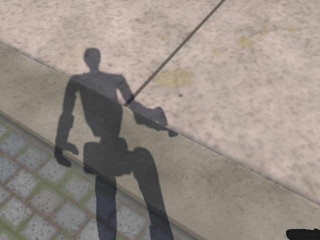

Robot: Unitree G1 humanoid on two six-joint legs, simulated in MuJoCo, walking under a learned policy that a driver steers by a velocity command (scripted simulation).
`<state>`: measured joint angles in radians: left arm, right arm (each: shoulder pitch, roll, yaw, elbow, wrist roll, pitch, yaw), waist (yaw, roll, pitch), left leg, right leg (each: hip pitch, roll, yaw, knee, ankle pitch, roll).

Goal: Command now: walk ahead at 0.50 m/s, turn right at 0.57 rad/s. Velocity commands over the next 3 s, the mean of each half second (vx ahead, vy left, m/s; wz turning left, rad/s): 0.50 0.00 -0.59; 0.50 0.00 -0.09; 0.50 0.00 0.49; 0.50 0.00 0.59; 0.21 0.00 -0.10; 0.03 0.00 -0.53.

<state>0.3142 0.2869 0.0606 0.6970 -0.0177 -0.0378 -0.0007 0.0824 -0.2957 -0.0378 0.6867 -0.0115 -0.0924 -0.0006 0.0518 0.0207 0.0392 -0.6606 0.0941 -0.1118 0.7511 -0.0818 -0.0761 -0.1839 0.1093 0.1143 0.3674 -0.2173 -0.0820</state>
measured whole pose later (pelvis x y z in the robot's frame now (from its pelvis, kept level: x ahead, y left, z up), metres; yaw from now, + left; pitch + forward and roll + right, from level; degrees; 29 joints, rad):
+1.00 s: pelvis +0.55 -0.11 +0.00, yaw -19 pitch +2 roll -2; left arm 0.46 0.20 0.02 0.90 0.08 -0.10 -0.01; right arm 0.16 -0.24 0.00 0.84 -0.07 -0.09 0.08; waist 0.06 0.03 -0.03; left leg -0.74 0.12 -0.01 0.86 -0.03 0.05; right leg -0.07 0.04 -0.13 0.25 -0.22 -0.04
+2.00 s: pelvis +1.14 -0.13 -0.15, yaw +17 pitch +3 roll -4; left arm 0.38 0.27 0.07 0.93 -0.02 -0.06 0.03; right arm 0.07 -0.25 -0.07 0.62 0.03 -0.02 0.03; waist 0.07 0.03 -0.02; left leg -0.66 0.07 -0.01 0.70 -0.08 0.05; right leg 0.01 -0.01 -0.21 0.32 -0.37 0.04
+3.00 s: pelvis +1.37 -0.04 -0.15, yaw -8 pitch +4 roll +0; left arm 0.15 0.30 0.10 0.63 -0.02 0.06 0.03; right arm 0.08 -0.26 -0.08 0.76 0.00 -0.01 -0.01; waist 0.02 -0.01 0.02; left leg -0.36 -0.03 -0.09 0.54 -0.25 -0.03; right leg -0.39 0.12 0.19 0.54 -0.20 -0.02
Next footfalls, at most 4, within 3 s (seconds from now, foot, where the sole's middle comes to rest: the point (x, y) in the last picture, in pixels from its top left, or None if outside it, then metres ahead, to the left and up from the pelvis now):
0.14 left None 0.27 0.16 -0.78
0.68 right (228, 228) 0.50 -0.20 -0.78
1.16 left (189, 156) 0.84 -0.04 -0.78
1.62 right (231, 131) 1.09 -0.28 -0.91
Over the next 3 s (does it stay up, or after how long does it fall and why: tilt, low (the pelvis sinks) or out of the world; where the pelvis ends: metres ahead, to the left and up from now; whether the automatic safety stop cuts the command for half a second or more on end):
stays up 1.37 -0.04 -0.15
